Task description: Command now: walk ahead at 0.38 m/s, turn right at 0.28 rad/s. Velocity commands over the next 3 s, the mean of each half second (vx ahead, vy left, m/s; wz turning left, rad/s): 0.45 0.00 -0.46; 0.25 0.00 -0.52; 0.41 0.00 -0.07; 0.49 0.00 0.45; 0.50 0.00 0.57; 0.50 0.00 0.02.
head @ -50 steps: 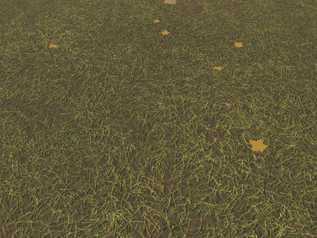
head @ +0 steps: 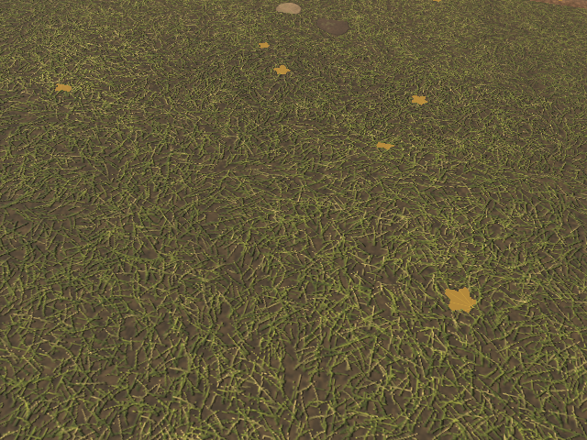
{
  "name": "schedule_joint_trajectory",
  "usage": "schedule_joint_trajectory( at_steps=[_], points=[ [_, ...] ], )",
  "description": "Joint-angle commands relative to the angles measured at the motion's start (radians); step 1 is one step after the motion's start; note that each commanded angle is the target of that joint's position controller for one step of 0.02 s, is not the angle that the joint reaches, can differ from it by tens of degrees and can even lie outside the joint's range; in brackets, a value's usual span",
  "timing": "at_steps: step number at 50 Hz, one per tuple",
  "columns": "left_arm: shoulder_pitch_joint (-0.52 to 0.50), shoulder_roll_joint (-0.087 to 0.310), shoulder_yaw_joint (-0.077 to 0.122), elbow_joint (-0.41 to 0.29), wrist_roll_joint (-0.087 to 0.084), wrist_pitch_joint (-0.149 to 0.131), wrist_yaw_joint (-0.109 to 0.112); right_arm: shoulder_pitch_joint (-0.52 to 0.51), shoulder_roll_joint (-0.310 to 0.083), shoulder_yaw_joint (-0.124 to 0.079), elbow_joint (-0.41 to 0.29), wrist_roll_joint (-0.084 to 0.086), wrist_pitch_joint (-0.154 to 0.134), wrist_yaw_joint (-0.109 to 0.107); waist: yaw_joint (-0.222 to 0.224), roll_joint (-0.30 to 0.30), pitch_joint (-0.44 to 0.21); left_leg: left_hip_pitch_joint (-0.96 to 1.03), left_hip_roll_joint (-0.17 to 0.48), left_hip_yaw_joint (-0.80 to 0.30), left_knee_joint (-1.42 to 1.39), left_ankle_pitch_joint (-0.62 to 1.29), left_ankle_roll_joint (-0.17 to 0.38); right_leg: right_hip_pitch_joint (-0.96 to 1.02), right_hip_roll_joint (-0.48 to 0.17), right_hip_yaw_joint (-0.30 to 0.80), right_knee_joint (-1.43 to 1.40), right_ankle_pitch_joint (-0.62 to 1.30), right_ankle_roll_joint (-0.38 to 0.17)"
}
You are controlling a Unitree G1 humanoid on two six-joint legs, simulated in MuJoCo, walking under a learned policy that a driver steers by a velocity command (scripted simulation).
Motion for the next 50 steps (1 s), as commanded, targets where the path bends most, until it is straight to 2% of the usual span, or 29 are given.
schedule_joint_trajectory(
  at_steps=[1,3,4,5,10,13,16,19,21,22,23,24,25,26,27,29,30,32,34,37,40,42,44,45,46,47,48,49,50],
  points=[
    [-0.114,0.081,0.016,-0.124,-0.03,-0.049,-0.007,0.159,-0.107,-0.002,0.006,-0.003,-0.026,0.002,-0.066,0.178,0.073,0.332,0.366,-0.557,-0.425,-0.26,0.148,-0.569,-0.039,0.093,0.39,0.075,-0.059],
    [-0.112,0.076,0.03,-0.108,-0.013,-0.046,-0.007,0.089,-0.069,0.013,-0.016,-0.007,-0.029,0.006,-0.033,0.149,0.113,0.269,0.283,-0.32,-0.437,0.006,0.071,-0.525,-0.085,0.079,0.299,0.229,-0.073],
    [-0.105,0.068,0.034,-0.102,-0.01,-0.039,-0.015,0.105,-0.048,0.019,-0.013,-0.017,-0.026,0.004,-0.029,0.158,0.098,0.26,0.244,-0.224,-0.429,0.118,0.047,-0.488,-0.091,0.06,0.275,0.273,-0.072],
    [-0.107,0.047,0.034,-0.101,-0.007,-0.031,-0.024,0.135,-0.049,0.021,-0.007,-0.025,-0.025,-0.001,-0.033,0.151,0.084,0.263,0.229,-0.169,-0.424,0.213,0.046,-0.477,-0.09,0.043,0.27,0.302,-0.065],
    [-0.261,0.003,0.022,-0.191,0.001,-0.013,-0.041,0.154,-0.102,0.017,-0.025,-0.037,-0.013,-0.03,-0.039,0.092,0.124,0.239,0.232,-0.028,-0.471,0.39,0.079,-0.551,-0.092,-0.002,0.086,0.432,-0.018],
    [-0.373,-0.013,0.008,-0.25,0.01,-0.014,-0.058,0.191,-0.119,0.013,-0.033,-0.027,-0.007,-0.041,-0.065,0.089,0.142,0.241,0.232,0.055,-0.485,0.442,0.073,-0.512,-0.084,-0.088,-0.069,0.502,-0.02],
    [-0.449,-0.021,0.001,-0.299,0.009,-0.014,-0.081,0.241,-0.127,0.007,-0.029,-0.015,0.007,-0.043,-0.07,0.08,0.153,0.324,0.254,0.114,-0.432,0.581,0.069,-0.5,-0.062,-0.147,-0.166,0.473,-0.054],
    [-0.413,0.023,0.022,-0.324,0.008,-0.012,-0.099,0.215,-0.17,-0.006,-0.057,-0.01,0.024,-0.051,0.001,0.145,0.072,0.393,0.274,0.16,-0.258,1.071,0.059,-0.345,0.019,-0.222,-0.188,0.373,-0.11],
    [-0.216,0.109,0.063,-0.29,0.005,-0.003,-0.099,0.171,-0.205,-0.018,-0.089,-0.01,0.039,-0.055,0.117,0.182,-0.053,0.358,0.28,0.153,0.026,1.228,0.052,-0.087,0.077,-0.227,-0.2,0.313,-0.164],
    [-0.052,0.167,0.098,-0.25,0.005,0.004,-0.084,0.14,-0.208,-0.018,-0.109,-0.005,0.036,-0.051,0.208,0.152,-0.125,0.213,0.237,0.156,0.267,1.069,0.022,0.175,0.085,-0.168,-0.293,0.354,-0.204],
    [0.022,0.23,0.11,-0.221,0.005,0.016,-0.056,0.164,-0.11,0.007,-0.138,-0.037,0.02,-0.037,0.165,-0.08,-0.192,-0.09,0.122,0.137,0.626,0.193,-0.011,0.434,-0.112,0.155,-0.292,0.331,-0.262],
    [-0.011,0.265,0.105,-0.261,0.027,-0.002,-0.059,0.231,-0.027,0.034,-0.198,-0.004,-0.025,-0.015,0.07,-0.188,-0.351,-0.412,-0.069,-0.085,0.912,-0.305,-0.032,0.655,-0.336,0.777,-0.496,0.111,-0.474],
    [-0.002,0.182,0.084,-0.248,0.031,-0.017,-0.061,0.068,-0.13,0.007,-0.233,0.031,-0.064,-0.004,0.132,-0.048,-0.271,-0.519,-0.012,-0.211,0.93,-0.23,-0.001,0.591,-0.309,0.724,-0.605,0.099,-0.4],
    [-0.063,0.144,0.073,-0.251,0.027,-0.033,-0.061,0.021,-0.142,0.003,-0.263,0.047,-0.078,-0.002,0.092,-0.011,-0.135,-0.546,0.032,-0.198,0.849,-0.121,0.021,0.445,-0.277,0.565,-0.618,0.168,-0.356],
    [-0.161,0.122,0.063,-0.275,0.024,-0.046,-0.067,0.033,-0.139,-0.001,-0.247,0.032,-0.075,-0.014,0.027,0.092,-0.052,-0.476,0.073,-0.191,0.766,-0.061,0.009,0.269,-0.228,0.437,-0.618,0.366,-0.317],
    [-0.239,0.102,0.052,-0.306,0.037,-0.05,-0.061,0.093,-0.159,-0.02,-0.237,0.001,-0.04,-0.024,-0.039,0.087,-0.033,-0.314,0.116,-0.189,0.668,-0.038,-0.032,0.064,-0.167,0.265,-0.604,0.689,-0.282],
    [-0.236,0.109,0.053,-0.305,0.033,-0.049,-0.055,0.095,-0.149,-0.023,-0.25,-0.01,-0.024,-0.027,-0.052,0.078,-0.031,-0.282,0.117,-0.176,0.616,-0.038,-0.054,0.008,-0.149,0.221,-0.598,0.793,-0.278],
    [-0.205,0.141,0.059,-0.299,0.035,-0.045,-0.039,0.044,-0.12,-0.018,-0.285,-0.032,-0.004,-0.036,-0.05,0.051,-0.029,-0.258,0.089,-0.137,0.497,0.028,-0.092,-0.078,-0.104,0.137,-0.582,0.958,-0.269],
    [-0.172,0.166,0.067,-0.297,0.032,-0.028,-0.021,-0.026,-0.097,-0.009,-0.32,-0.038,0.006,-0.043,-0.03,0.007,-0.042,-0.261,0.049,-0.117,0.347,0.123,-0.111,-0.094,-0.065,0.098,-0.549,1.008,-0.244],
    [-0.133,0.165,0.069,-0.297,0.014,0.006,-0.001,-0.121,-0.086,0.003,-0.358,-0.025,0.014,-0.035,0.015,-0.036,-0.091,-0.212,-0.005,-0.121,0.126,0.288,-0.112,-0.065,-0.036,0.111,-0.504,0.889,-0.176],
    [-0.112,0.161,0.067,-0.298,0.015,0.03,0.012,-0.192,-0.108,0.003,-0.392,-0.014,0.019,-0.021,0.04,-0.062,-0.1,-0.212,-0.032,-0.15,0.011,0.307,-0.112,0.001,-0.062,0.202,-0.454,0.739,-0.153],
    [-0.123,0.151,0.065,-0.31,0.02,0.039,0.02,-0.184,-0.142,-0.007,-0.398,-0.018,0.013,-0.014,0.026,-0.073,-0.099,-0.208,-0.036,-0.183,-0.053,0.249,-0.096,0.061,-0.082,0.288,-0.397,0.671,-0.148],
    [-0.154,0.129,0.055,-0.326,0.024,0.039,0.025,-0.106,-0.157,-0.013,-0.376,-0.023,-0.005,-0.007,-0.016,-0.09,-0.124,-0.11,-0.02,-0.167,-0.144,0.302,-0.053,0.083,-0.079,0.317,-0.313,0.598,-0.129],
    [-0.137,0.091,0.041,-0.332,0.032,0.034,0.023,-0.055,-0.176,-0.018,-0.369,-0.037,-0.014,-0.008,-0.034,-0.059,-0.171,0.033,0.047,-0.2,-0.176,0.401,-0.006,0.04,-0.031,0.288,-0.214,0.499,-0.103],
    [-0.049,0.033,0.022,-0.329,0.053,0.027,0.019,-0.006,-0.215,-0.023,-0.373,-0.049,-0.011,-0.012,-0.007,0.114,-0.264,0.248,0.22,-0.378,-0.153,0.514,0.075,-0.087,0.07,0.183,0.008,0.114,-0.068],
    [0.082,0.041,0.018,-0.337,0.022,0.021,0.01,0.056,-0.258,-0.039,-0.338,-0.05,0.008,-0.011,0.046,0.389,-0.304,0.418,0.403,-0.774,-0.252,0.194,0.265,-0.359,0.154,0.098,0.189,-0.235,-0.033],
    [0.06,0.137,0.034,-0.308,0.011,0.016,0.006,0.054,-0.174,-0.024,-0.355,-0.019,0.006,-0.007,0.006,0.251,-0.235,0.381,0.387,-0.851,-0.319,-0.21,0.262,-0.465,0.078,0.115,0.308,-0.169,-0.011],
    [-0.04,0.175,0.045,-0.315,0.013,0.021,0.004,0.041,-0.141,-0.014,-0.36,-0.011,0.006,-0.006,-0.028,0.171,-0.147,0.305,0.327,-0.742,-0.333,-0.352,0.211,-0.501,0.053,0.097,0.348,-0.07,0.001],
    [-0.078,0.166,0.046,-0.317,0.027,0.027,0.006,0.007,-0.145,-0.011,-0.363,-0.015,0.011,-0.004,-0.016,0.133,-0.099,0.217,0.284,-0.652,-0.35,-0.331,0.176,-0.49,0.028,0.054,0.345,-0.013,0.014]
  ],
)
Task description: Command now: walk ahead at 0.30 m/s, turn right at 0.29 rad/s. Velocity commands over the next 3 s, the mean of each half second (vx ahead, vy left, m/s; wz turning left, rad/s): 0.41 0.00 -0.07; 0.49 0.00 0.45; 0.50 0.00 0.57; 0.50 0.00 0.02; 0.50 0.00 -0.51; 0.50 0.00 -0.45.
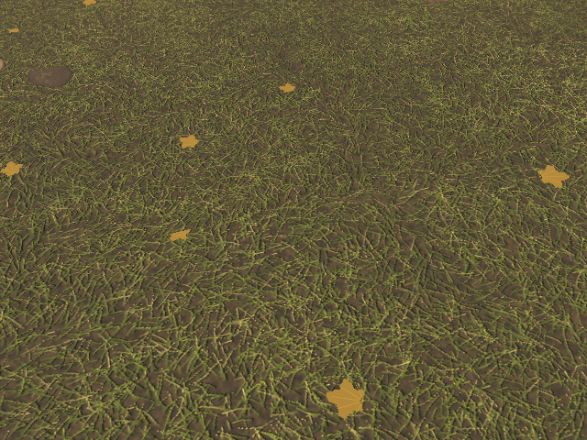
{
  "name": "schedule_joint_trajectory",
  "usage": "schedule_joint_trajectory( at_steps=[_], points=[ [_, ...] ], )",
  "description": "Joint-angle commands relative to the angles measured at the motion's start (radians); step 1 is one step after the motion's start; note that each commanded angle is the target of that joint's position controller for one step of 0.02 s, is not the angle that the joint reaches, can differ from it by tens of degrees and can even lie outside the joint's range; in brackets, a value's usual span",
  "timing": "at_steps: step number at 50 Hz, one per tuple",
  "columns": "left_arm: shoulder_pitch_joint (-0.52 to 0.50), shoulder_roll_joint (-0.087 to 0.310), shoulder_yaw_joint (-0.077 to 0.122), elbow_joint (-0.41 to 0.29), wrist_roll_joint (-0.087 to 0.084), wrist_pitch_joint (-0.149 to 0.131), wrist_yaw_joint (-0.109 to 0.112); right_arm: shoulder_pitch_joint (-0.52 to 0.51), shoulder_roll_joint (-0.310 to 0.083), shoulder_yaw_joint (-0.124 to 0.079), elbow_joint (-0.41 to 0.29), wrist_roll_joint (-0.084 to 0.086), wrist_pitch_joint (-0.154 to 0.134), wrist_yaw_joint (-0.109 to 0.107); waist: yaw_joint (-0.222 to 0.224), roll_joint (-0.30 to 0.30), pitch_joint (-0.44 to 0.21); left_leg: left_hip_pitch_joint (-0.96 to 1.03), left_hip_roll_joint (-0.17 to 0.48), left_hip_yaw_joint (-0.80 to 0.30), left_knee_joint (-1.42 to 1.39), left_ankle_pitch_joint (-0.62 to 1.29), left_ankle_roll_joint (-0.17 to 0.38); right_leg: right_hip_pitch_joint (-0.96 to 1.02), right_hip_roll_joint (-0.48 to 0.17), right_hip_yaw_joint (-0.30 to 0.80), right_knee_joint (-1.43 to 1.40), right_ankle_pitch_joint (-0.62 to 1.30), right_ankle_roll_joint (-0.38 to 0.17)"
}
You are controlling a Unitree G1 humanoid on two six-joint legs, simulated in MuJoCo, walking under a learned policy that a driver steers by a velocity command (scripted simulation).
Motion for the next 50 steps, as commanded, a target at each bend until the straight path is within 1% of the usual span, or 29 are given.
schedule_joint_trajectory(
  at_steps=[1,2,4,8,12,14,16,17,18,19,20,21,24,27,31,34,36,39,40,41,42,43,44,45,46,47,48,49,50],
  points=[
    [0.017,0.135,0.032,-0.058,0.018,-0.009,-0.003,0.061,-0.136,-0.034,-0.044,0.008,-0.001,-0.001,-0.033,0.107,-0.055,0.304,0.317,-0.484,-0.301,-0.459,0.16,-0.33,-0.128,-0.019,0.135,0.087,0.032],
    [0.01,0.108,0.027,-0.059,0.017,-0.017,-0.009,0.058,-0.134,-0.032,-0.041,0.002,-0.001,-0.003,-0.024,0.119,-0.033,0.243,0.28,-0.418,-0.326,-0.401,0.148,-0.286,-0.152,-0.038,0.087,0.127,0.03],
    [0.008,0.065,0.014,-0.053,0.015,-0.034,-0.014,0.082,-0.132,-0.034,-0.033,0.005,-0.004,-0.004,-0.034,0.141,-0.045,0.213,0.237,-0.318,-0.351,-0.29,0.154,-0.226,-0.154,-0.091,-0.008,0.171,0.03],
    [-0.06,0.026,-0.007,-0.071,0.013,-0.059,-0.018,0.106,-0.173,-0.048,-0.025,0.023,-0.004,-0.006,-0.058,0.154,-0.062,0.193,0.24,-0.232,-0.37,-0.194,0.177,-0.127,-0.164,-0.124,-0.261,0.243,0.032],
    [-0.098,0.05,-0.006,-0.083,0.0,-0.071,-0.028,0.158,-0.198,-0.054,-0.005,0.035,0.009,0.004,-0.074,0.158,-0.059,0.195,0.266,-0.22,-0.353,-0.208,0.175,-0.046,-0.145,-0.149,-0.414,0.307,0.025],
    [-0.083,0.049,-0.005,-0.079,-0.001,-0.077,-0.032,0.159,-0.194,-0.051,0.002,0.044,0.018,0.007,-0.05,0.144,-0.052,0.164,0.265,-0.209,-0.316,-0.247,0.155,0.038,-0.133,-0.169,-0.505,0.345,0.005],
    [-0.002,0.061,0.005,-0.052,-0.002,-0.078,-0.029,0.165,-0.159,-0.037,0.007,0.041,0.023,0.009,-0.003,0.123,-0.068,0.089,0.231,-0.184,-0.234,-0.271,0.118,0.201,-0.123,-0.171,-0.564,0.326,-0.019],
    [0.088,0.088,0.015,-0.033,-0.005,-0.077,-0.021,0.149,-0.106,-0.019,0.0,0.031,0.02,0.01,0.041,0.092,-0.093,0.002,0.19,-0.141,-0.12,-0.266,0.077,0.336,-0.189,-0.088,-0.594,0.289,-0.045],
    [0.192,0.165,0.035,-0.022,0.013,-0.075,-0.009,0.117,-0.019,0.006,-0.029,0.018,0.008,0.015,0.078,-0.108,-0.12,-0.207,0.075,-0.013,0.209,-0.295,0.006,0.508,-0.391,0.189,-0.696,0.15,-0.117],
    [0.254,0.252,0.06,-0.008,0.02,-0.073,-0.018,0.11,-0.063,-0.003,-0.073,0.03,-0.013,0.008,0.084,-0.27,-0.088,-0.438,0.022,0.016,0.436,-0.433,-0.005,0.536,-0.538,0.483,-0.802,-0.032,-0.239],
    [0.24,0.174,0.041,-0.011,0.015,-0.085,-0.023,0.099,-0.144,-0.024,-0.066,0.041,-0.022,0.006,0.082,-0.171,-0.036,-0.501,0.084,-0.069,0.573,-0.394,0.007,0.503,-0.523,0.471,-0.801,-0.092,-0.248],
    [0.198,0.12,0.024,-0.02,0.014,-0.095,-0.027,0.106,-0.151,-0.029,-0.056,0.05,-0.021,0.012,0.06,-0.147,-0.002,-0.526,0.1,-0.099,0.605,-0.292,0.019,0.48,-0.472,0.372,-0.805,-0.052,-0.209],
    [0.085,0.075,0.01,-0.035,0.024,-0.103,-0.034,0.104,-0.12,-0.033,-0.039,0.036,-0.004,0.016,0.008,-0.096,0.031,-0.453,0.134,-0.119,0.562,-0.088,0.001,0.371,-0.387,0.113,-0.852,0.308,-0.138],
    [0.093,0.074,0.014,-0.017,0.033,-0.11,-0.029,0.098,-0.085,-0.029,-0.045,0.035,0.014,0.02,-0.001,-0.071,0.011,-0.407,0.117,-0.101,0.518,0.046,-0.037,0.339,-0.352,-0.056,-0.862,0.588,-0.127],
    [0.096,0.093,0.016,0.002,0.027,-0.107,-0.013,-0.014,-0.044,-0.013,-0.099,0.032,0.018,0.034,0.023,-0.058,0.042,-0.304,0.11,-0.023,0.27,0.231,-0.041,0.28,-0.316,-0.208,-0.888,0.637,-0.098],
    [0.153,0.114,0.021,0.034,0.018,-0.099,-0.008,-0.111,-0.022,0.0,-0.146,0.032,0.017,0.056,0.059,-0.039,0.08,-0.289,0.105,0.024,0.155,0.249,-0.015,0.337,-0.348,-0.248,-0.88,0.666,-0.094],
    [0.173,0.127,0.025,0.048,0.011,-0.084,-0.006,-0.151,-0.028,-0.001,-0.177,0.036,0.016,0.072,0.061,-0.035,0.089,-0.31,0.094,0.049,0.112,0.183,0.012,0.424,-0.376,-0.265,-0.835,0.768,-0.089],
    [0.162,0.169,0.037,0.041,0.006,-0.058,0.007,-0.121,-0.069,-0.02,-0.2,0.035,0.02,0.087,0.008,-0.083,0.019,-0.189,0.019,0.13,0.1,0.027,0.068,0.508,-0.391,-0.307,-0.661,1.246,-0.063],
    [0.159,0.188,0.041,0.038,0.008,-0.049,0.014,-0.043,-0.101,-0.036,-0.188,0.035,0.024,0.086,-0.039,-0.104,-0.035,-0.082,-0.016,0.148,0.106,-0.021,0.091,0.51,-0.39,-0.316,-0.537,1.391,-0.056],
    [0.147,0.195,0.042,0.034,0.007,-0.042,0.018,0.096,-0.151,-0.062,-0.16,0.037,0.026,0.078,-0.118,-0.099,-0.113,0.127,-0.046,0.141,0.058,0.011,0.126,0.441,-0.373,-0.328,-0.349,1.399,-0.039],
    [0.341,0.079,-0.024,0.127,0.266,-0.097,-0.083,0.361,-0.17,-0.069,-0.044,-0.049,0.013,0.036,-0.134,0.015,-0.268,0.59,-0.01,-0.009,0.134,0.248,0.221,0.204,-0.397,-0.315,-0.188,1.107,-0.019],
    [0.436,-0.021,-0.055,0.094,0.242,-0.12,-0.127,0.517,-0.225,-0.078,0.007,-0.05,0.006,0.031,-0.135,0.152,-0.448,1.125,0.203,-0.39,0.17,0.319,0.466,-0.262,-0.192,-0.282,0.155,0.215,0.089],
    [0.231,0.033,-0.052,0.046,0.12,-0.135,-0.146,0.662,-0.197,-0.067,0.042,-0.05,0.005,0.036,-0.28,0.08,-0.441,1.163,0.347,-0.741,-0.054,0.101,0.468,-0.498,-0.073,-0.086,0.366,-0.033,0.091],
    [-0.016,0.038,-0.049,-0.024,0.065,-0.147,-0.129,0.564,-0.198,-0.08,0.064,-0.049,-0.023,0.032,-0.297,0.067,-0.091,0.921,0.311,-0.652,-0.126,-0.043,0.34,-0.704,-0.115,0.002,0.451,0.02,0.054],
    [-0.053,0.091,-0.043,-0.048,0.079,-0.152,-0.097,0.439,-0.173,-0.067,0.062,-0.03,-0.037,0.041,-0.222,0.035,-0.015,0.652,0.282,-0.554,-0.164,-0.073,0.314,-0.625,-0.164,0.013,0.414,0.103,0.038],
    [0.014,0.109,-0.04,-0.044,0.121,-0.14,-0.065,0.323,-0.091,-0.032,0.051,-0.023,-0.042,0.05,-0.117,0.032,-0.061,0.477,0.26,-0.47,-0.199,-0.007,0.312,-0.474,-0.202,0.02,0.314,0.169,0.015],
    [0.059,0.083,-0.05,-0.034,0.138,-0.126,-0.045,0.213,-0.045,-0.01,0.035,-0.028,-0.047,0.061,-0.034,0.038,-0.039,0.281,0.242,-0.416,-0.238,0.018,0.306,-0.353,-0.234,0.013,0.273,0.207,0.006],
    [0.076,0.057,-0.061,-0.034,0.134,-0.105,-0.035,0.131,-0.027,0.003,0.002,-0.031,-0.049,0.065,0.014,0.057,-0.025,0.109,0.228,-0.406,-0.287,0.0,0.31,-0.256,-0.247,0.003,0.247,0.179,0.012],
    [0.07,0.04,-0.071,-0.045,0.123,-0.086,-0.031,0.088,-0.032,0.004,-0.011,-0.031,-0.055,0.065,0.03,0.052,-0.028,0.032,0.208,-0.388,-0.317,-0.032,0.315,-0.234,-0.242,-0.015,0.209,0.16,0.025]
  ],
)
Over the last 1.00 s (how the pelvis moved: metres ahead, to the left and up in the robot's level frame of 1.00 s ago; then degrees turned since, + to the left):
0.46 -0.08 0.00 -32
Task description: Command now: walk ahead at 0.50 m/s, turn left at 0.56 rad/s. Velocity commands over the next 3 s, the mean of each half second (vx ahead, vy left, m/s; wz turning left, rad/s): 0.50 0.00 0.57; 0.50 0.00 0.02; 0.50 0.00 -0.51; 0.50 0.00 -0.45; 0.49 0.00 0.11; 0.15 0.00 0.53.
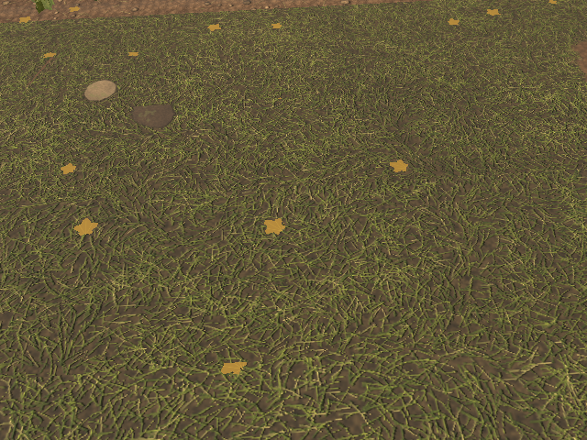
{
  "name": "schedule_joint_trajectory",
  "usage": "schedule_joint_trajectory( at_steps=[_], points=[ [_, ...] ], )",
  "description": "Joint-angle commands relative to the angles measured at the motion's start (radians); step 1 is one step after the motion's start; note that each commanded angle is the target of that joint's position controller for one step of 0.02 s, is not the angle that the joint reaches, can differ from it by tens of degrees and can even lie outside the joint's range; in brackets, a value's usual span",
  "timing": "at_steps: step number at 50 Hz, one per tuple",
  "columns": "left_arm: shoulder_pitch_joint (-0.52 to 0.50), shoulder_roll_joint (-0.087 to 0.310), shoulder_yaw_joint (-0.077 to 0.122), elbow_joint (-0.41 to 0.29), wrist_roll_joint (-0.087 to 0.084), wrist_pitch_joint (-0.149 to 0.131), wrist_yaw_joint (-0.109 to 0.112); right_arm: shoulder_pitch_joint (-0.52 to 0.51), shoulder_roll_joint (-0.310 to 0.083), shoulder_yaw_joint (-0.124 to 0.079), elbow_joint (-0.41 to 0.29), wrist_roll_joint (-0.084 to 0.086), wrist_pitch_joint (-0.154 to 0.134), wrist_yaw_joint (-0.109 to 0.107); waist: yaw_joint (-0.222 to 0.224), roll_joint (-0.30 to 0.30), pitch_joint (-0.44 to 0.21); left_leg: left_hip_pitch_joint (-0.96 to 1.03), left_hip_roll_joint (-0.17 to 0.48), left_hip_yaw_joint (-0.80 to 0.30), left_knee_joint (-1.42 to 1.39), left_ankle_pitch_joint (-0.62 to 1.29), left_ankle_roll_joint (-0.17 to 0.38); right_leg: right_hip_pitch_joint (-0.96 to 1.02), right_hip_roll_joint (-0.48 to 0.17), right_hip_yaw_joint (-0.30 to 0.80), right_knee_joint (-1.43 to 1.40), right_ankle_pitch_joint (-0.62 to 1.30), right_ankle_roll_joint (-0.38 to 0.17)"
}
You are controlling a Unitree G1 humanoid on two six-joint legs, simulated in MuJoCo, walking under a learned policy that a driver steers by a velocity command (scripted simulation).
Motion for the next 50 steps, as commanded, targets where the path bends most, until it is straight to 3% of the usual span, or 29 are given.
schedule_joint_trajectory(
  at_steps=[1,3,5,8,11,13,14,15,16,17,18,19,20,23,26,32,36,38,39,40,41,42,43,44,45,47,48,49,50],
  points=[
    [0.015,0.091,0.003,-0.092,-0.013,0.021,0.029,-0.162,-0.063,0.007,-0.111,-0.006,-0.041,0.009,0.079,0.039,-0.036,-0.117,0.29,-0.372,-0.323,0.033,0.219,-0.053,-0.048,0.005,-0.084,0.05,0.011],
    [-0.03,0.075,-0.011,-0.107,-0.027,0.026,0.025,-0.154,-0.108,-0.001,-0.119,-0.025,-0.05,0.015,0.061,0.013,-0.013,-0.219,0.218,-0.27,-0.309,0.079,0.173,0.036,-0.042,-0.05,-0.295,0.217,0.031],
    [-0.14,0.039,-0.03,-0.144,-0.036,0.041,0.012,-0.055,-0.145,-0.014,-0.088,-0.018,-0.046,0.029,0.011,0.05,0.007,-0.259,0.18,-0.237,-0.294,0.138,0.153,0.141,0.0,-0.105,-0.47,0.311,0.047],
    [-0.231,0.075,-0.03,-0.163,-0.039,0.042,0.004,0.069,-0.17,-0.034,-0.064,-0.017,-0.035,0.054,-0.041,0.071,0.011,-0.047,0.252,-0.342,-0.215,0.206,0.171,0.083,0.028,-0.092,-0.623,0.366,0.056],
    [-0.295,0.117,-0.02,-0.174,-0.047,0.022,0.019,0.065,-0.158,-0.039,-0.067,-0.018,-0.018,0.048,-0.038,0.077,0.0,0.142,0.312,-0.437,-0.149,0.227,0.14,0.069,0.036,-0.067,-0.748,0.332,0.008],
    [-0.162,0.185,0.016,-0.14,-0.082,-0.008,0.034,0.035,-0.154,-0.037,-0.069,-0.031,-0.016,0.036,0.043,0.064,-0.075,0.094,0.245,-0.406,-0.015,0.391,0.055,0.337,0.031,-0.084,-0.757,0.405,-0.087],
    [0.046,0.22,0.033,-0.087,-0.085,-0.028,0.042,0.017,-0.078,-0.013,-0.091,-0.035,-0.026,0.03,0.114,-0.048,-0.236,-0.034,0.125,-0.307,0.248,0.345,-0.022,0.645,-0.097,0.044,-0.728,0.529,-0.218],
    [0.219,0.238,0.036,-0.057,-0.079,-0.021,0.037,0.18,0.052,0.024,-0.108,-0.056,-0.047,0.03,0.099,-0.34,-0.515,-0.384,-0.056,-0.193,0.537,-0.307,-0.106,1.124,-0.398,0.522,-0.838,0.556,-0.499],
    [0.23,0.206,0.037,-0.037,-0.057,-0.012,0.039,0.033,-0.051,-0.001,-0.109,-0.035,-0.036,0.037,0.164,-0.119,-0.282,-0.587,0.041,-0.186,0.715,-0.337,-0.091,0.982,-0.381,0.579,-0.943,0.255,-0.377],
    [0.126,0.184,0.039,-0.048,-0.07,-0.012,0.037,-0.029,-0.058,-0.005,-0.108,-0.025,-0.022,0.018,0.126,-0.068,-0.114,-0.62,0.109,-0.161,0.769,-0.221,-0.08,0.774,-0.333,0.427,-0.983,0.04,-0.277],
    [0.035,0.101,0.017,-0.068,-0.071,-0.006,0.044,-0.021,-0.068,-0.007,-0.082,-0.021,-0.011,-0.005,0.091,-0.06,-0.073,-0.559,0.173,-0.138,0.731,-0.119,-0.077,0.629,-0.29,0.309,-1.037,-0.019,-0.234],
    [0.009,0.046,0.001,-0.066,-0.075,-0.004,0.05,-0.009,-0.049,0.001,-0.07,-0.035,-0.005,-0.011,0.063,-0.08,-0.076,-0.481,0.214,-0.142,0.662,-0.051,-0.072,0.561,-0.253,0.226,-1.078,0.075,-0.216],
    [-0.017,0.026,-0.002,-0.074,-0.07,-0.003,0.062,-0.038,-0.033,0.01,-0.068,-0.046,-0.002,-0.003,0.055,-0.062,-0.064,-0.43,0.234,-0.12,0.65,-0.049,-0.086,0.511,-0.239,0.165,-1.11,0.157,-0.212],
    [-0.013,0.066,0.024,-0.054,-0.047,-0.021,0.074,-0.109,-0.005,0.02,-0.071,-0.021,0.005,0.033,0.057,-0.05,-0.051,-0.42,0.261,-0.076,0.548,0.001,-0.114,0.48,-0.202,-0.016,-1.157,0.28,-0.215],
    [0.062,0.101,0.044,-0.004,-0.032,-0.026,0.048,-0.171,-0.003,0.029,-0.079,-0.018,0.009,0.05,0.074,-0.031,-0.02,-0.418,0.26,-0.031,0.392,0.13,-0.12,0.446,-0.191,-0.121,-1.173,0.438,-0.244],
    [0.108,0.123,0.048,0.072,-0.029,-0.027,-0.009,-0.264,-0.03,0.031,-0.125,-0.021,0.039,0.031,0.054,-0.05,0.022,-0.35,0.236,-0.039,0.157,0.261,-0.079,0.483,-0.211,-0.183,-1.128,0.546,-0.226],
    [0.212,0.12,0.047,0.138,-0.04,-0.011,-0.018,-0.368,-0.039,0.02,-0.169,-0.025,0.036,0.004,0.084,-0.048,0.055,-0.342,0.203,-0.01,0.051,0.131,-0.047,0.632,-0.233,-0.142,-1.088,0.508,-0.211],
    [0.198,0.135,0.052,0.149,-0.037,0.006,-0.021,-0.371,-0.048,0.01,-0.176,-0.017,0.027,0.002,0.05,-0.051,0.051,-0.185,0.176,0.043,0.011,0.099,-0.012,0.586,-0.215,-0.153,-1.029,0.522,-0.192],
    [0.167,0.155,0.056,0.14,-0.038,0.004,-0.019,-0.323,-0.068,-0.001,-0.17,-0.006,0.016,-0.003,0.01,-0.051,0.009,0.01,0.161,0.052,0.022,0.158,0.014,0.488,-0.184,-0.172,-0.955,0.636,-0.17],
    [0.128,0.148,0.057,0.118,-0.03,-0.009,-0.02,-0.168,-0.139,-0.031,-0.133,0.003,0.003,-0.014,-0.055,-0.008,-0.1,0.282,0.178,0.024,0.104,0.261,0.068,0.353,-0.102,-0.227,-0.764,0.644,-0.108],
    [0.29,-0.015,0.009,0.11,-0.023,-0.025,-0.023,0.081,-0.189,-0.036,-0.069,0.003,0.005,-0.017,-0.081,0.226,-0.407,0.817,0.418,-0.3,0.043,0.238,0.272,0.022,0.044,-0.24,-0.43,0.247,-0.032],
    [0.2,0.024,0.016,0.097,-0.031,-0.031,-0.05,0.301,-0.167,-0.036,-0.016,-0.012,0.01,-0.027,-0.169,0.235,-0.432,0.885,0.53,-0.595,-0.148,0.122,0.294,-0.161,0.121,-0.14,-0.138,-0.243,-0.026],
    [0.085,0.064,0.037,0.082,-0.051,-0.033,-0.051,0.272,-0.174,-0.048,0.014,-0.032,-0.008,-0.039,-0.152,0.171,-0.185,0.667,0.5,-0.489,-0.198,0.045,0.184,-0.254,0.06,-0.043,-0.011,-0.171,-0.074],
    [0.055,0.085,0.046,0.088,-0.052,-0.037,-0.027,0.157,-0.149,-0.047,0.007,-0.01,-0.012,-0.046,-0.103,0.148,-0.051,0.433,0.498,-0.359,-0.213,0.038,0.153,-0.242,-0.006,-0.051,0.051,-0.099,-0.079],
    [0.091,0.069,0.04,0.09,-0.031,-0.035,-0.011,0.091,-0.08,-0.022,-0.004,-0.002,-0.005,-0.053,-0.049,0.125,-0.076,0.318,0.489,-0.292,-0.233,0.054,0.15,-0.159,-0.045,-0.031,0.034,-0.053,-0.094],
    [0.067,-0.033,0.013,0.079,-0.023,-0.02,-0.014,-0.013,0.028,0.012,-0.036,-0.009,-0.001,-0.059,0.021,0.078,-0.047,0.148,0.474,-0.182,-0.278,0.165,0.131,-0.063,-0.082,-0.007,-0.015,0.039,-0.091],
    [0.058,-0.038,0.014,0.071,-0.029,-0.013,-0.021,-0.028,0.046,0.015,-0.043,-0.014,-0.004,-0.062,0.032,0.067,-0.037,0.128,0.469,-0.146,-0.311,0.187,0.131,-0.055,-0.077,-0.016,-0.045,0.051,-0.087],
    [0.039,-0.02,0.022,0.061,-0.03,-0.008,-0.032,-0.024,0.038,0.014,-0.042,-0.014,-0.005,-0.062,0.038,0.049,-0.017,0.112,0.455,-0.095,-0.341,0.196,0.124,-0.068,-0.073,-0.021,-0.118,0.067,-0.077],
    [0.033,-0.001,0.03,0.06,-0.037,-0.003,-0.04,-0.004,0.019,0.004,-0.03,-0.028,-0.01,-0.065,0.035,0.07,-0.003,0.114,0.447,-0.053,-0.355,0.224,0.127,-0.086,-0.066,-0.019,-0.148,0.119,-0.074]
  ],
)
Over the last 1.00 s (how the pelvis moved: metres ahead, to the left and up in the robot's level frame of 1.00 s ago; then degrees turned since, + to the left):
0.45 0.01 0.00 17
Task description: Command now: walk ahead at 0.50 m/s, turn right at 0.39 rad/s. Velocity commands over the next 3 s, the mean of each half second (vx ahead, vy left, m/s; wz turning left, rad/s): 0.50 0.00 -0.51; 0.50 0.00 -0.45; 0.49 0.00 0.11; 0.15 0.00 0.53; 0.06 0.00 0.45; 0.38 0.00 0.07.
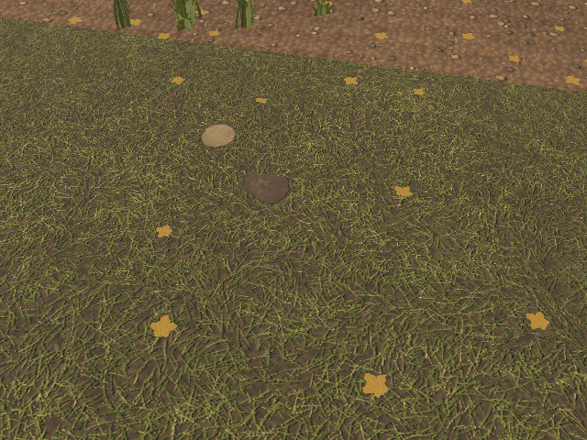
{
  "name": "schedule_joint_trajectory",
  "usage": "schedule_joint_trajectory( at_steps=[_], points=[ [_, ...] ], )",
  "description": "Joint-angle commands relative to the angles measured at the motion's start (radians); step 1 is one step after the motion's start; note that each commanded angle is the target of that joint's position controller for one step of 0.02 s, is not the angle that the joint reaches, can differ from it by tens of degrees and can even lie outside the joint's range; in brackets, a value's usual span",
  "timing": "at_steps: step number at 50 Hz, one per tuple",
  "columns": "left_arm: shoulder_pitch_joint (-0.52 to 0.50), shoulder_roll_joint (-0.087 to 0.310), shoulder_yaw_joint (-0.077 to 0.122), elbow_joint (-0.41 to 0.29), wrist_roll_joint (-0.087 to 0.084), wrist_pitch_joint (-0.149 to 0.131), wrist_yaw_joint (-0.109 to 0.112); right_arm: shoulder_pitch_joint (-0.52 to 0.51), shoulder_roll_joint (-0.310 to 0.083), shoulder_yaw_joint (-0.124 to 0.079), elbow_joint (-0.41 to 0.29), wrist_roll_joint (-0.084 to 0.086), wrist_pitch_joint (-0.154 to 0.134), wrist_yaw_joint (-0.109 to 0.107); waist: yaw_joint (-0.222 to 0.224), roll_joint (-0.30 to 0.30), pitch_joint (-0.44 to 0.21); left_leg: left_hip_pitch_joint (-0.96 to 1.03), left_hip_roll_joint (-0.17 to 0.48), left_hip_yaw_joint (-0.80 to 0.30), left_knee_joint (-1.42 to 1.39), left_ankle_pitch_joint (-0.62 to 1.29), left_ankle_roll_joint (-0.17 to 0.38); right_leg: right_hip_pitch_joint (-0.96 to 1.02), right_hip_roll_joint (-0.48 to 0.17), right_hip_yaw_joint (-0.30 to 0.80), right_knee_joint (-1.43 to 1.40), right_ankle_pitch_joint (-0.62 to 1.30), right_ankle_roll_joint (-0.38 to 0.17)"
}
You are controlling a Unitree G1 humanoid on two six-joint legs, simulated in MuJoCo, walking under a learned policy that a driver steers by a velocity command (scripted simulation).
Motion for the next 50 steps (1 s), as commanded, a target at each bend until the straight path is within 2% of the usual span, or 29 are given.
schedule_joint_trajectory(
  at_steps=[1,3,5,7,8,11,16,20,21,22,23,24,25,26,27,28,29,30,31,34,37,39,40,41,42,43,45,47,50],
  points=[
    [0.022,-0.017,-0.003,-0.051,0.003,0.012,-0.026,0.038,-0.052,-0.008,-0.033,-0.037,-0.016,-0.005,0.013,0.075,0.022,0.002,0.284,-0.134,-0.24,0.218,0.188,-0.083,-0.05,0.045,-0.065,0.146,0.01],
    [0.09,-0.06,-0.018,-0.04,0.022,0.018,-0.059,0.061,-0.037,-0.006,-0.003,-0.075,-0.013,-0.013,0.024,0.045,0.032,-0.045,0.279,-0.086,-0.166,0.211,0.182,-0.082,-0.046,0.061,-0.027,0.332,0.001],
    [-0.022,-0.02,-0.013,-0.098,0.031,0.016,-0.052,0.058,0.032,0.032,0.018,-0.066,-0.031,-0.028,0.008,0.041,0.056,0.085,0.3,-0.102,-0.141,0.147,0.16,-0.262,-0.092,0.151,-0.188,0.488,0.0],
    [-0.101,-0.017,-0.015,-0.13,0.026,0.025,-0.035,0.197,0.028,0.046,0.083,-0.052,-0.043,-0.033,-0.043,0.043,0.063,0.225,0.322,-0.104,-0.087,0.144,0.173,-0.361,-0.089,0.137,-0.319,0.616,0.014],
    [-0.12,-0.011,-0.016,-0.119,0.011,0.022,-0.03,0.197,0.013,0.049,0.091,-0.052,-0.046,-0.032,-0.054,0.025,0.065,0.155,0.251,-0.015,-0.034,0.083,0.14,-0.26,-0.08,0.106,-0.476,0.784,0.015],
    [-0.131,0.005,-0.007,-0.141,0.023,0.065,-0.033,0.217,0.02,0.076,0.084,-0.082,-0.036,0.002,-0.05,0.076,0.117,-0.072,0.242,0.018,0.032,-0.094,0.125,-0.012,-0.047,0.01,-0.453,0.87,-0.003],
    [-0.296,-0.006,-0.017,-0.177,0.034,0.076,-0.032,0.383,-0.025,0.07,0.173,-0.029,-0.014,-0.039,-0.144,0.033,0.235,0.227,0.329,-0.067,0.159,-0.111,0.091,-0.196,-0.073,-0.016,-0.726,0.695,0.021],
    [-0.283,0.018,-0.001,-0.085,0.047,0.058,-0.018,0.401,-0.043,0.06,0.214,-0.024,0.024,-0.041,-0.139,-0.021,0.2,0.258,0.295,-0.016,0.321,-0.034,0.048,-0.009,-0.056,-0.059,-0.84,0.657,0.03],
    [-0.158,0.038,0.013,-0.024,0.047,0.056,-0.005,0.383,-0.059,0.056,0.226,-0.034,0.035,-0.032,-0.08,-0.045,0.173,0.229,0.277,0.002,0.47,0.036,0.018,0.132,-0.047,-0.068,-0.898,0.698,0.027],
    [0.109,0.098,0.048,0.062,0.022,0.047,0.011,0.363,-0.087,0.056,0.23,-0.07,0.049,0.0,0.036,-0.063,0.089,0.066,0.259,0.032,0.667,0.066,-0.025,0.513,-0.023,-0.093,-0.899,0.904,-0.006],
    [0.31,0.223,0.097,0.131,0.03,0.036,0.018,0.351,-0.073,0.065,0.217,-0.084,0.049,0.04,0.116,-0.142,-0.016,-0.169,0.155,0.073,0.909,-0.083,-0.084,0.895,0.002,-0.117,-0.825,0.963,-0.05],
    [0.512,0.313,0.114,0.178,0.002,0.046,0.001,0.479,0.019,0.08,0.208,-0.065,0.043,0.09,0.094,-0.288,-0.41,-0.412,0.044,0.022,1.368,-0.561,-0.157,1.476,-0.151,0.087,-0.388,1.411,-0.271],
    [0.592,0.294,0.122,0.228,0.011,0.047,0.003,0.284,-0.065,0.062,0.124,-0.027,0.026,0.116,0.207,-0.196,-0.451,-0.616,0.014,-0.052,1.592,-0.659,-0.172,1.539,-0.202,0.211,-0.401,1.479,-0.33],
    [0.598,0.241,0.111,0.215,0.009,0.041,0.02,0.022,-0.1,0.047,0.015,0.003,-0.01,0.109,0.289,-0.135,-0.313,-0.823,0.029,-0.092,1.645,-0.688,-0.155,1.409,-0.202,0.231,-0.493,1.211,-0.328],
    [0.468,0.195,0.092,0.162,-0.031,0.034,0.016,-0.115,-0.105,0.044,-0.078,0.025,-0.042,0.083,0.248,-0.048,-0.215,-0.977,0.065,-0.138,1.589,-0.678,-0.151,1.24,-0.255,0.355,-0.587,0.818,-0.346],
    [0.344,0.118,0.069,0.126,-0.019,0.04,0.008,-0.139,-0.1,0.051,-0.093,0.015,-0.055,0.063,0.187,0.066,-0.093,-0.911,0.144,-0.215,1.366,-0.578,-0.105,0.944,-0.297,0.374,-0.667,0.701,-0.32],
    [0.176,0.017,0.019,0.072,-0.009,0.019,0.006,-0.13,-0.055,0.057,-0.089,-0.01,-0.061,0.024,0.057,0.154,0.028,-0.707,0.212,-0.287,0.98,-0.32,-0.062,0.546,-0.293,0.324,-0.742,0.715,-0.276],
    [0.034,0.015,0.008,0.006,-0.01,0.012,0.001,-0.056,-0.021,0.056,-0.043,-0.006,-0.045,0.011,-0.016,0.122,0.101,-0.445,0.226,-0.254,0.688,-0.176,-0.051,0.214,-0.245,0.24,-0.876,0.706,-0.283],
    [-0.029,0.096,0.024,-0.022,-0.027,0.003,-0.015,-0.014,-0.007,0.055,-0.042,-0.009,-0.023,0.005,-0.08,-0.022,0.103,-0.279,0.185,-0.22,0.587,-0.133,-0.05,0.064,-0.164,0.209,-0.908,0.601,-0.278],
    [-0.078,0.192,0.057,-0.073,-0.016,-0.01,-0.053,0.001,-0.028,0.077,-0.035,0.023,0.016,0.032,-0.09,0.006,0.082,-0.052,0.117,-0.17,0.324,0.108,-0.047,-0.082,-0.103,0.244,-0.921,0.352,-0.233],
    [-0.015,0.16,0.065,-0.076,-0.003,-0.004,-0.073,-0.063,-0.12,0.054,-0.047,-0.003,-0.005,0.022,-0.063,0.012,0.05,0.026,0.065,-0.135,0.293,0.201,-0.018,-0.014,-0.057,0.257,-0.779,0.215,-0.177],
    [-0.015,0.114,0.055,-0.094,0.006,-0.017,-0.066,-0.006,-0.21,0.021,-0.035,-0.011,-0.034,0.018,-0.104,0.043,0.013,0.163,0.062,-0.117,0.312,0.177,0.04,-0.022,0.017,0.215,-0.6,0.201,-0.107],
    [0.009,0.048,0.047,-0.109,0.011,-0.023,-0.067,0.169,-0.297,-0.005,0.015,-0.007,-0.049,0.017,-0.159,0.201,-0.089,0.375,0.179,-0.289,0.21,0.253,0.154,-0.095,0.161,0.096,-0.284,0.105,-0.012],
    [0.178,-0.037,0.031,-0.11,0.008,-0.03,-0.064,0.289,-0.328,0.007,0.031,0.012,-0.042,0.031,-0.103,0.435,-0.326,0.624,0.433,-0.796,-0.025,0.214,0.383,-0.225,0.269,0.047,0.012,-0.338,0.048],
    [0.08,0.044,0.055,-0.086,-0.002,-0.015,-0.047,0.315,-0.256,0.018,0.067,0.002,-0.043,0.04,-0.152,0.283,-0.11,0.491,0.387,-0.895,-0.123,-0.138,0.305,-0.385,0.226,0.147,0.145,-0.29,0.029],
    [0.031,0.044,0.052,-0.085,-0.003,-0.009,-0.017,0.169,-0.209,0.026,0.049,0.025,-0.044,0.04,-0.099,0.21,-0.012,0.335,0.366,-0.778,-0.156,-0.398,0.241,-0.396,0.161,0.146,0.161,-0.174,0.005],
    [0.03,0.015,0.041,-0.078,0.023,-0.001,0.031,-0.017,-0.082,0.066,0.008,0.039,-0.035,0.013,-0.012,0.107,-0.045,0.135,0.339,-0.651,-0.189,-0.274,0.23,-0.234,0.058,0.123,0.113,-0.048,-0.005],
    [-0.024,-0.034,0.026,-0.093,0.028,0.011,0.031,-0.052,-0.03,0.077,0.013,0.033,-0.04,-0.013,0.022,0.068,-0.027,0.051,0.31,-0.523,-0.255,-0.082,0.205,-0.13,0.012,0.109,0.001,-0.014,0.007],
    [-0.095,-0.007,0.03,-0.105,-0.009,0.018,0.001,0.022,-0.064,0.059,0.054,0.008,-0.05,-0.012,-0.012,0.069,-0.009,0.073,0.243,-0.317,-0.292,0.13,0.189,-0.088,0.011,0.034,-0.205,0.102,0.058]
  ],
)
Over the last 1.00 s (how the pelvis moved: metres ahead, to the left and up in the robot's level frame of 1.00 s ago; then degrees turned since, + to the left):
0.49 0.10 0.01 15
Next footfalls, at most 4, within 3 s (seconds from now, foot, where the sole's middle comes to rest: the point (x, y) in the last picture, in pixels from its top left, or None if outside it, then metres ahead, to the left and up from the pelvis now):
0.44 right None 0.38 -0.22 -0.97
0.78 left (329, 392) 0.70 -0.09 -0.97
1.28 right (437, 377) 0.74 -0.39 -0.97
1.80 left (378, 293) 1.15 -0.30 -1.16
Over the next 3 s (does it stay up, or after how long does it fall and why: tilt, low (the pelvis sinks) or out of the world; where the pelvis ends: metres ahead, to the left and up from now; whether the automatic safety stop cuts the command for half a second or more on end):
stays up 1.27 -0.37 -0.37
